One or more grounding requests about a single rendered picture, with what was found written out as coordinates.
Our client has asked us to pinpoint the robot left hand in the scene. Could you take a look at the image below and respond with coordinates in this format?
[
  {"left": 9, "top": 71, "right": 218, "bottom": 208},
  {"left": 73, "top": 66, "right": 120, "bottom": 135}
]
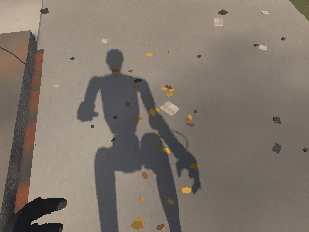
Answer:
[{"left": 3, "top": 197, "right": 68, "bottom": 232}]

